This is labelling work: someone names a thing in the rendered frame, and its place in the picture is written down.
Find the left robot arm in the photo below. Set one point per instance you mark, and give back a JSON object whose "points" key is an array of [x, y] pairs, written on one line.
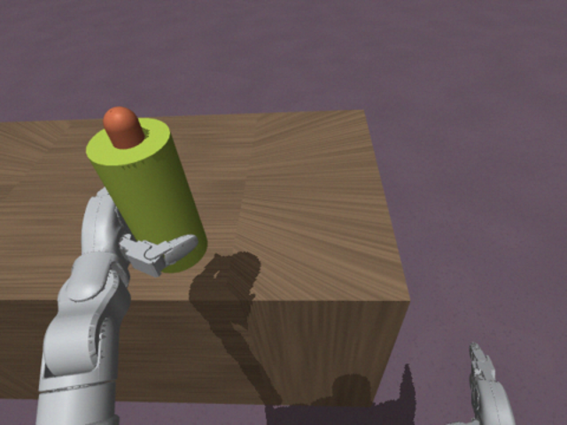
{"points": [[81, 344]]}

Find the right robot hand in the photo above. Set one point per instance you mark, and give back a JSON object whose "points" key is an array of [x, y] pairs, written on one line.
{"points": [[489, 399]]}

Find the bottle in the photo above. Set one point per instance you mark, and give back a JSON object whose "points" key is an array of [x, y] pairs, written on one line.
{"points": [[137, 161]]}

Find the left robot hand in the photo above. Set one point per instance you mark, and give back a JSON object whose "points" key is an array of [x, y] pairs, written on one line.
{"points": [[104, 229]]}

